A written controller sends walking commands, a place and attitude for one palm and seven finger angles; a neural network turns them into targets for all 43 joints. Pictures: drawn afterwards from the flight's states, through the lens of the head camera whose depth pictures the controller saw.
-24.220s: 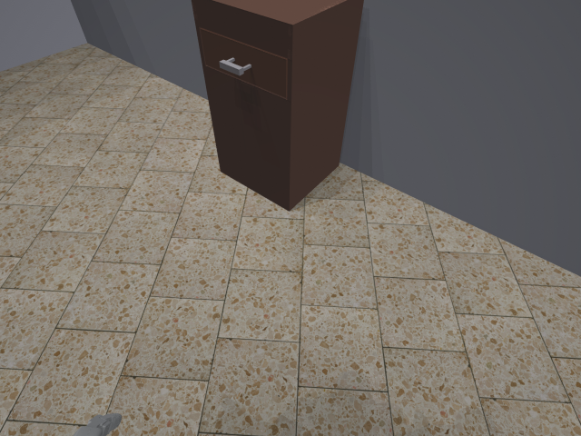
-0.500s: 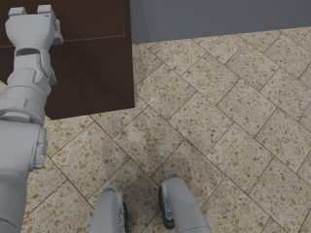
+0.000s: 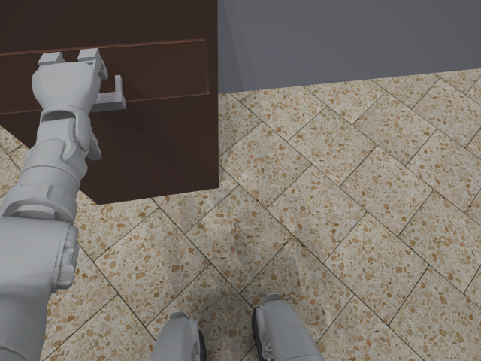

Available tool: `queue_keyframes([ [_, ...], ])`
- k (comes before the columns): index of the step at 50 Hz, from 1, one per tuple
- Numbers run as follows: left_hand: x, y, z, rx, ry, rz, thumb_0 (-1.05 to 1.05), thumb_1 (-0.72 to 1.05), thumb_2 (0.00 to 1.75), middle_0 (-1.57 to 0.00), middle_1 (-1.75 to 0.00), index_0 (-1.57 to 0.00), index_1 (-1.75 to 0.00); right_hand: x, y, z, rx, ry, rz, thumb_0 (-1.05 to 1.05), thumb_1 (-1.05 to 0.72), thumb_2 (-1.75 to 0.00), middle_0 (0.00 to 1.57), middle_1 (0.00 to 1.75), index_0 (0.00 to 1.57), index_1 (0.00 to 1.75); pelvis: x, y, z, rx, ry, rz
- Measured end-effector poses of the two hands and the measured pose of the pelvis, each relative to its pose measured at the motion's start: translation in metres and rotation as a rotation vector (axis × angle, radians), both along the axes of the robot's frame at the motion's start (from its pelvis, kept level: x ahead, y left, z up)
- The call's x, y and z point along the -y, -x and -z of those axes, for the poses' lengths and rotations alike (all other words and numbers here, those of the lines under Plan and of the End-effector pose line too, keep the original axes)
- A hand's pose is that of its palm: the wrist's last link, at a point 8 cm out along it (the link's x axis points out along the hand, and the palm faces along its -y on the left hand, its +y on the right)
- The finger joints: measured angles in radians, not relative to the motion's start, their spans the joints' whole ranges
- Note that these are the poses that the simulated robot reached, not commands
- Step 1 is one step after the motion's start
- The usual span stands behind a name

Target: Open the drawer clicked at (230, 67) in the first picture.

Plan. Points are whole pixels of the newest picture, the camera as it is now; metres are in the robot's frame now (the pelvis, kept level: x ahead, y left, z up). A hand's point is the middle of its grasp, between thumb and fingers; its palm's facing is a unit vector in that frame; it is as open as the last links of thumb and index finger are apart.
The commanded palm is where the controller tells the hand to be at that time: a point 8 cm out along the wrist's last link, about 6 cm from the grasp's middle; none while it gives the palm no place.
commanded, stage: lift the fingers back up to retry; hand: left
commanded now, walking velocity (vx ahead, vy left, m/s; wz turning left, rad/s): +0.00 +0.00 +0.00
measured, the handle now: (95, 93) +0.61 +0.21 -0.02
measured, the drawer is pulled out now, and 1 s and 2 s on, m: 0.00 0.00 0.00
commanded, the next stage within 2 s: re-aim the fingers above the handle in 0.32 s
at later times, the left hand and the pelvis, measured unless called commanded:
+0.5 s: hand (86, 109) +0.53 +0.20 +0.03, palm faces -0.02 -0.04 -1.00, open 13.8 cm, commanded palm +0.52 +0.19 +0.08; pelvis +0.05 +0.00 +0.03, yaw +0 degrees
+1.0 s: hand (90, 103) +0.54 +0.19 +0.03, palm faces -0.02 -0.01 -1.00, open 13.8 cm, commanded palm +0.53 +0.20 +0.08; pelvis +0.02 +0.00 +0.02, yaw +0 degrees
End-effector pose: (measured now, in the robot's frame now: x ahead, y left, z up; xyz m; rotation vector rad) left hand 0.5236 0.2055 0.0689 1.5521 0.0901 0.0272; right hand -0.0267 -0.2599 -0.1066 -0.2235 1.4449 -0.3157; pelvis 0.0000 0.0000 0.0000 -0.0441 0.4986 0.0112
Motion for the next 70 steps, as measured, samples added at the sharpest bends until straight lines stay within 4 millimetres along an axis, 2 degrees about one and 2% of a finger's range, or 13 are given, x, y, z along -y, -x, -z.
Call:
queue_keyframes([
  [6, -0.002, -0.003, -0.018, 0.002, 0.001, -0.015, 0.00, -0.49, 0.30, -0.32, -1.20, -0.31, -1.20, 0.003, -0.019, -0.017, -0.006, -0.001, -0.008, 0.00, -0.90, -0.90, 0.21, 0.30, 0.20, 0.30, -0.002, -0.018, -0.017, 0.031, 0.003, -0.004],
  [14, 0.004, -0.003, -0.019, -0.063, 0.022, 0.007, 0.00, -0.49, 0.30, -0.32, -1.20, -0.31, -1.20, 0.006, -0.047, -0.032, 0.018, 0.003, -0.008, 0.00, -0.90, -0.90, 0.21, 0.30, 0.20, 0.30, -0.003, -0.039, -0.034, 0.066, -0.001, 0.002],
  [22, 0.008, 0.008, -0.012, -0.009, 0.040, 0.064, 0.00, -0.48, 0.30, -0.32, -1.20, -0.32, -1.20, 0.006, -0.067, -0.028, 0.033, -0.012, -0.024, 0.00, -0.90, -0.90, 0.20, 0.30, 0.20, 0.30, -0.004, -0.048, -0.035, 0.066, -0.005, 0.008],
  [30, -0.001, 0.015, -0.014, 0.023, -0.020, -0.022, 0.00, -0.49, 0.30, -0.32, -1.20, -0.32, -1.20, 0.002, -0.077, -0.017, 0.045, -0.055, -0.042, 0.00, -0.90, -0.90, 0.20, 0.30, 0.20, 0.30, -0.001, -0.041, -0.033, 0.074, -0.009, -0.002],
  [34, -0.002, 0.013, -0.019, -0.010, -0.029, -0.051, 0.00, -0.49, 0.30, -0.32, -1.20, -0.32, -1.20, 0.003, -0.075, -0.018, 0.058, -0.052, -0.036, 0.00, -0.90, -0.90, 0.21, 0.30, 0.20, 0.30, 0.002, -0.037, -0.035, 0.082, -0.013, -0.002],
  [37, 0.004, 0.012, -0.022, -0.039, -0.023, -0.032, 0.00, -0.49, 0.30, -0.32, -1.20, -0.32, -1.20, 0.006, -0.070, -0.021, 0.064, -0.039, -0.030, 0.00, -0.90, -0.90, 0.21, 0.30, 0.20, 0.30, 0.003, -0.035, -0.036, 0.088, -0.014, -0.004],
  [43, 0.023, 0.008, -0.022, -0.038, 0.011, 0.045, 0.00, -0.49, 0.30, -0.32, -1.20, -0.32, -1.20, 0.014, -0.051, -0.026, 0.057, 0.001, -0.016, 0.00, -0.90, -0.90, 0.21, 0.30, 0.20, 0.30, 0.004, -0.029, -0.032, 0.083, -0.016, 0.001],
  [46, 0.026, 0.006, -0.019, -0.012, 0.016, 0.055, 0.00, -0.49, 0.30, -0.32, -1.20, -0.32, -1.20, 0.018, -0.040, -0.024, 0.040, 0.014, -0.011, 0.00, -0.90, -0.90, 0.21, 0.30, 0.20, 0.30, 0.004, -0.025, -0.028, 0.072, -0.018, 0.008],
  [55, -0.003, 0.004, -0.008, -0.011, -0.061, -0.059, 0.00, -0.48, 0.30, -0.32, -1.20, -0.32, -1.20, 0.015, -0.012, -0.017, -0.021, -0.001, 0.012, 0.00, -0.91, -0.90, 0.20, 0.30, 0.20, 0.30, 0.004, -0.015, -0.022, 0.044, -0.020, 0.017],
  [59, -0.002, 0.004, -0.012, -0.045, -0.047, -0.045, 0.00, -0.48, 0.30, -0.32, -1.20, -0.32, -1.20, 0.010, -0.010, -0.020, -0.030, -0.006, 0.015, 0.00, -0.91, -0.90, 0.20, 0.30, 0.20, 0.30, 0.003, -0.016, -0.025, 0.045, -0.016, 0.009],
  [67, 0.034, -0.006, -0.021, -0.019, 0.035, 0.070, 0.00, -0.49, 0.30, -0.32, -1.20, -0.32, -1.20, 0.008, -0.019, -0.026, 0.008, 0.016, 0.010, 0.00, -0.90, -0.90, 0.21, 0.30, 0.20, 0.30, 0.002, -0.022, -0.026, 0.052, -0.009, 0.003],
  [70, 0.033, -0.011, -0.020, 0.014, 0.027, 0.049, 0.00, -0.49, 0.30, -0.32, -1.20, -0.32, -1.20, 0.009, -0.022, -0.024, 0.019, 0.017, 0.010, 0.00, -0.90, -0.90, 0.21, 0.30, 0.20, 0.30, 0.001, -0.022, -0.023, 0.044, -0.011, 0.012],
])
